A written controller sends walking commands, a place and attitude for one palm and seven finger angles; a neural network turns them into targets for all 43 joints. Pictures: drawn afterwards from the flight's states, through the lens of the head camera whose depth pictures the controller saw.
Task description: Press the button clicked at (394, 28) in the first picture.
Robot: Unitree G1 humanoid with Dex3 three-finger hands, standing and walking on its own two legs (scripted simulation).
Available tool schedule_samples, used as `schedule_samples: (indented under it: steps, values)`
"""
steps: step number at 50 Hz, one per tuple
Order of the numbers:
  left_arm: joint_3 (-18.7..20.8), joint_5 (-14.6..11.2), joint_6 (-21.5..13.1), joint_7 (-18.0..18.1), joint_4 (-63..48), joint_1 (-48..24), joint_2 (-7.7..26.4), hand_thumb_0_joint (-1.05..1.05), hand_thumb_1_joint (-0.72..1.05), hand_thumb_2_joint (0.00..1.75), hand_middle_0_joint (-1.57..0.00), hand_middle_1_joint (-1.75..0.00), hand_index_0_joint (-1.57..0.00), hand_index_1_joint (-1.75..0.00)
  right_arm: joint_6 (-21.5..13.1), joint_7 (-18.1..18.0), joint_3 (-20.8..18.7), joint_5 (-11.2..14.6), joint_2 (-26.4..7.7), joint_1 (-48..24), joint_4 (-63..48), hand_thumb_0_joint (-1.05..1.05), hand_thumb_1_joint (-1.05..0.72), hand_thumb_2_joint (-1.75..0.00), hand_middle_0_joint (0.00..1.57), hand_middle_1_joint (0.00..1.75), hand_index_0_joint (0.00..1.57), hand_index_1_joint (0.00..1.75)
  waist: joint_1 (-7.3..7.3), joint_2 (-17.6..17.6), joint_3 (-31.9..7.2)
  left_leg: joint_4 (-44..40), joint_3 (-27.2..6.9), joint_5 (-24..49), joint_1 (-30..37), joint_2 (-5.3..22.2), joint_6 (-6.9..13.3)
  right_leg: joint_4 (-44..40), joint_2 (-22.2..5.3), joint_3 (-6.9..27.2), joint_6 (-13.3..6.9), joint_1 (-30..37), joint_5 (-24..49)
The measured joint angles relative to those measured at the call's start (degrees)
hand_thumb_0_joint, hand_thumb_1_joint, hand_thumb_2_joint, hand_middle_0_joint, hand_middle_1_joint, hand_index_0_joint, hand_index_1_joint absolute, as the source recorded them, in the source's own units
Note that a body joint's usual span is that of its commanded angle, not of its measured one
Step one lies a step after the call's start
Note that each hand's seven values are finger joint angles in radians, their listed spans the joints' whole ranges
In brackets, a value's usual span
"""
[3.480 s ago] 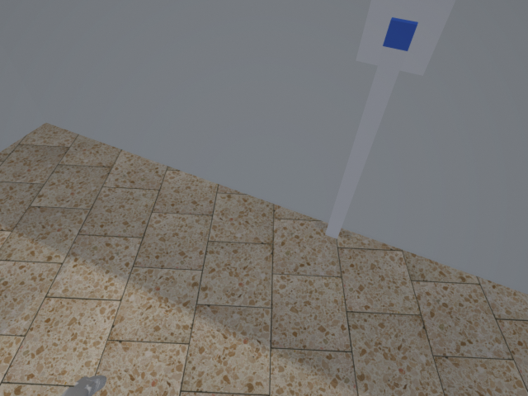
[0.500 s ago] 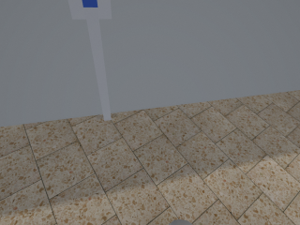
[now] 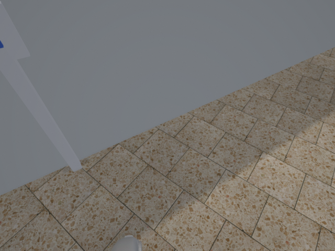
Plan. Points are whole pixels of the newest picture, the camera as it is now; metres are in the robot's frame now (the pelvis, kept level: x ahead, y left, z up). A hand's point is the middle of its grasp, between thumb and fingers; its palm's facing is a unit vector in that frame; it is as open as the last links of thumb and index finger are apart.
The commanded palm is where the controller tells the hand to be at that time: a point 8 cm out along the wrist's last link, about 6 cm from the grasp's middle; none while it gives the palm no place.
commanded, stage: walk to a spot facing it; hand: left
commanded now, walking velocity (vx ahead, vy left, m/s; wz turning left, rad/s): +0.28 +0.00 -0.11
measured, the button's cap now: out of the picture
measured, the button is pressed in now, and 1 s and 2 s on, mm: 0 0 0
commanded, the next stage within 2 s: turn to face it in 0.06 s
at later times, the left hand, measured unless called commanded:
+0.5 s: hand (92, 215) +0.25 +0.24 -0.17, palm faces +0.08 -0.98 -0.16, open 7.3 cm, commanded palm none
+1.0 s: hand (94, 233) +0.20 +0.22 -0.15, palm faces +0.38 -0.88 -0.27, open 7.3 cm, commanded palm none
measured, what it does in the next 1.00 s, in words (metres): walks ahead, turning left: left foot, then right foot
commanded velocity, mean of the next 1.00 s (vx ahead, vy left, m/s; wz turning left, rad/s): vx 0.03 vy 0.00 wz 0.46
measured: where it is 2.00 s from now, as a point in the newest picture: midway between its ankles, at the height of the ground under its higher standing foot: outside the picture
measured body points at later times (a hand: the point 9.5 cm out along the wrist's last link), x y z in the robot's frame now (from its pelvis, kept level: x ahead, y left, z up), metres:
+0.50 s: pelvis +0.17 +0.06 +0.00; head +0.18 +0.08 +0.45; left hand +0.25 +0.30 -0.15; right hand +0.18 -0.18 -0.14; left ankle +0.20 +0.12 -0.74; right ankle +0.19 -0.10 -0.67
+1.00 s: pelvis +0.19 +0.01 +0.00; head +0.21 -0.01 +0.45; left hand +0.18 +0.26 -0.13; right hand +0.33 -0.23 -0.15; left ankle +0.12 +0.14 -0.65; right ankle +0.22 -0.08 -0.74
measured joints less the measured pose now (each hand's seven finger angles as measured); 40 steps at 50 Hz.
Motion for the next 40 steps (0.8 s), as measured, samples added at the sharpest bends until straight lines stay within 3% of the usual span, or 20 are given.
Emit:
schedule_samples:
  steps: [4,7,8,9,11,13,15,18,23,30,34,37,38,40]
  values:
    - [-0.31,0.23,-0.34,0.55,2.21,2.19,-0.62,0.01,0.91,0.90,-0.20,-0.30,-0.20,-0.30,-0.52,0.39,0.61,0.31,1.27,-3.41,-0.94,0.01,-0.91,-0.89,0.20,0.30,0.19,0.30,1.39,-0.54,1.59,-8.33,1.03,2.58,-0.34,-0.80,1.01,-1.55,0.38,0.95,0.87,3.73,-2.22]
    - [-0.14,0.27,-0.18,0.87,3.69,3.68,-0.44,0.01,0.91,0.90,-0.20,-0.30,-0.20,-0.30,-1.52,0.35,1.34,0.44,2.36,-5.14,-1.34,0.00,-0.91,-0.89,0.20,0.30,0.19,0.30,2.54,-1.79,2.62,-17.09,2.18,2.82,3.48,-2.76,2.60,0.87,-0.09,1.72,1.96,5.49,-6.14]
    - [0.04,0.14,-0.05,0.91,4.23,4.32,-0.33,0.01,0.91,0.90,-0.20,-0.30,-0.20,-0.30,-2.21,0.18,1.60,0.36,2.65,-5.37,-1.56,0.00,-0.91,-0.89,0.20,0.30,0.19,0.30,2.64,-2.30,2.83,-20.12,2.50,3.89,5.73,-3.65,3.65,4.39,-0.42,2.11,2.18,5.00,-8.37]
    - [0.35,-0.15,0.37,0.91,4.95,4.17,0.08,0.01,0.91,0.90,-0.20,-0.30,-0.20,-0.30,-2.93,-0.19,1.77,0.13,3.32,-5.77,-1.47,0.00,-0.91,-0.89,0.20,0.30,0.20,0.30,2.34,-3.52,3.41,-19.10,3.10,3.03,6.27,-4.48,5.99,10.83,-1.30,2.12,2.05,3.05,-10.31]
    - [0.58,-0.78,1.23,1.01,5.67,3.16,0.64,0.01,0.91,0.90,-0.20,-0.30,-0.20,-0.30,-3.76,-0.84,2.49,0.12,4.13,-5.98,-1.31,0.00,-0.91,-0.89,0.20,0.30,0.20,0.30,2.46,-4.47,4.17,-16.37,4.25,-0.49,7.28,-4.56,8.38,30.90,-0.82,3.40,1.23,-4.61,-12.37]
    - [0.62,-0.82,1.69,1.22,5.76,1.88,0.93,0.01,0.91,0.90,-0.20,-0.30,-0.20,-0.30,-3.60,-1.54,2.89,0.43,4.68,-5.22,-0.58,0.00,-0.91,-0.89,0.20,0.30,0.20,0.30,2.19,-4.30,4.01,-18.04,4.95,-1.64,10.19,-4.65,8.68,45.40,-0.46,2.75,1.11,-11.77,-10.32]
    - [0.79,-0.49,1.81,1.00,5.21,-0.36,1.24,0.01,0.91,0.90,-0.20,-0.30,-0.20,-0.30,-3.70,-2.19,2.94,0.57,5.21,-3.62,0.56,0.00,-0.91,-0.89,0.20,0.30,0.20,0.30,1.55,-3.92,3.74,-22.13,4.74,-0.60,13.36,-5.70,8.94,50.33,-1.79,0.66,1.85,-17.24,-6.76]
    - [0.87,-0.32,1.92,1.02,2.76,-4.19,1.24,0.01,0.91,0.90,-0.20,-0.30,-0.20,-0.30,-3.80,-3.23,2.08,1.07,4.77,-1.04,2.35,-0.01,-0.94,-0.89,0.21,0.30,0.20,0.30,1.08,-3.41,3.21,-28.37,3.67,1.78,16.92,-7.64,9.75,46.04,-4.01,-0.74,3.23,-22.66,-3.57]
    - [1.44,-0.06,2.77,1.31,-1.18,-8.98,0.75,0.01,0.92,0.90,-0.20,-0.30,-0.20,-0.30,-1.71,-2.36,1.78,0.96,4.50,2.41,4.54,-0.01,-0.94,-0.89,0.21,0.30,0.20,0.30,0.57,-3.53,1.96,-32.50,1.44,3.04,19.34,-10.23,10.12,40.76,-5.65,0.17,5.29,-27.88,0.43]
    - [1.76,-0.13,4.65,1.35,-2.76,-11.33,-0.31,0.00,0.91,0.90,-0.20,-0.30,-0.20,-0.30,0.13,-1.68,0.78,0.44,4.85,4.30,4.14,0.00,-0.91,-0.89,0.21,0.30,0.20,0.30,-1.52,-2.57,0.71,-32.03,-1.81,1.94,19.78,-12.05,9.68,32.61,-5.36,0.15,6.42,-26.38,-0.46]
    - [1.48,-0.49,4.73,1.47,-3.66,-11.97,-0.93,0.01,0.91,0.90,-0.20,-0.30,-0.20,-0.30,0.67,-1.61,0.15,0.27,4.31,4.16,3.16,0.00,-0.91,-0.89,0.21,0.30,0.20,0.30,-2.39,-1.01,0.91,-30.03,-4.26,1.00,18.54,-12.56,8.78,24.03,-3.80,-0.05,5.93,-21.96,-2.87]
    - [1.16,-0.80,3.96,1.58,-4.74,-11.77,-1.16,0.01,0.91,0.90,-0.20,-0.30,-0.20,-0.30,1.05,-1.50,-0.40,0.60,3.50,4.00,2.43,0.00,-0.90,-0.89,0.21,0.30,0.20,0.30,-2.14,-0.15,0.76,-27.34,-6.14,-0.09,16.68,-13.36,7.66,13.37,-2.88,-0.49,5.40,-16.57,2.24]
    - [1.07,-0.68,3.51,1.74,-4.83,-11.73,-1.58,0.01,0.91,0.90,-0.20,-0.30,-0.20,-0.30,1.20,-1.39,-0.70,0.86,2.79,3.67,2.31,0.00,-0.90,-0.89,0.21,0.30,0.20,0.30,-1.83,1.18,1.01,-25.57,-7.15,-0.84,15.84,-12.89,7.13,11.52,-2.14,-1.42,4.08,-15.62,3.80]
    - [0.55,-0.37,3.01,1.79,-5.34,-11.18,-1.71,0.01,0.91,0.90,-0.20,-0.30,-0.20,-0.30,1.78,-1.37,-1.31,0.91,1.94,2.92,1.89,0.00,-0.90,-0.89,0.21,0.30,0.20,0.30,-1.69,1.98,1.38,-16.55,-6.93,-9.67,12.61,-12.70,4.98,11.67,-2.36,-3.36,1.19,-15.03,3.72]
